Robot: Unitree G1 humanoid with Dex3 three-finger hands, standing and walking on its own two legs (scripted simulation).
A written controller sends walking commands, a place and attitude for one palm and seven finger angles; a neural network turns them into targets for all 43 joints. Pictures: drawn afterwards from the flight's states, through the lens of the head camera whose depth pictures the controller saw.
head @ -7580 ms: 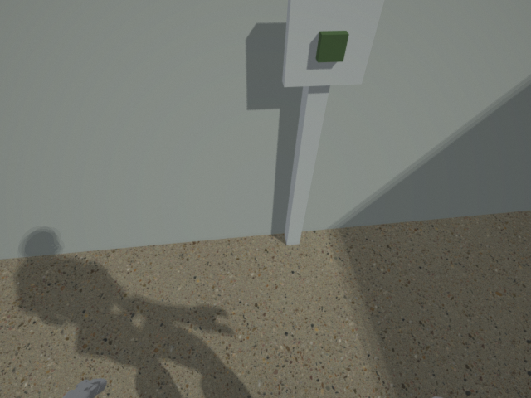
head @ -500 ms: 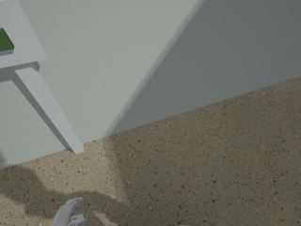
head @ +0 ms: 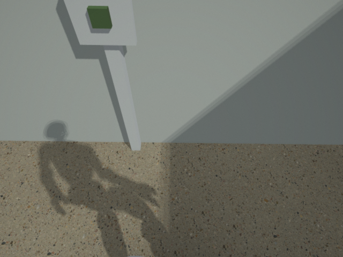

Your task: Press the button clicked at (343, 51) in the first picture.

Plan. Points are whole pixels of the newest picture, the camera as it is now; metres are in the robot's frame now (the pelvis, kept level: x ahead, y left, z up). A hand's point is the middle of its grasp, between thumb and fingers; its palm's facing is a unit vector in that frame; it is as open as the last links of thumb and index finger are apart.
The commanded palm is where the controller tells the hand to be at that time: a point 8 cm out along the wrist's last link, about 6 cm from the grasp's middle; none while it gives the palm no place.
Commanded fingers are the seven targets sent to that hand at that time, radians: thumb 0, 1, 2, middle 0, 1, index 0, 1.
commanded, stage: take the last steps up to it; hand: left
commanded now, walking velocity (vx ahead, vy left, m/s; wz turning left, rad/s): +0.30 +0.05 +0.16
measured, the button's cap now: (100, 17) +0.78 +0.31 +0.15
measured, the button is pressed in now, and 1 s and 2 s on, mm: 0 0 0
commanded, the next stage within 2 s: come to a stop and stand still in 0.96 s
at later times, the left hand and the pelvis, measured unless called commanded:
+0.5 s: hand (102, 246) +0.16 +0.20 -0.16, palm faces +0.01 -0.98 -0.19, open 7.4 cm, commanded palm none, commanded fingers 0.00 0.90 0.90 -0.20 -0.30 -0.20 -0.30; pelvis +0.08 +0.02 +0.00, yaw +2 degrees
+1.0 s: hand (116, 251) +0.15 +0.16 -0.17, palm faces +0.19 -0.97 -0.13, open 7.4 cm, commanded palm none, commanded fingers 0.00 0.90 0.90 -0.20 -0.30 -0.20 -0.30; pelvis +0.23 +0.02 +0.00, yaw +5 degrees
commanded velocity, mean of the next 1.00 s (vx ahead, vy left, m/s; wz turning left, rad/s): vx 0.26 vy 0.01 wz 0.04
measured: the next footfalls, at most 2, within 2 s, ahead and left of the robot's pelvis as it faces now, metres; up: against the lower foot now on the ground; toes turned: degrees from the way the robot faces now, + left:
left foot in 0.04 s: +0.02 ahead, +0.12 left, +0.00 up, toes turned +4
right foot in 0.54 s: +0.21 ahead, -0.10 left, +0.00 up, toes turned -6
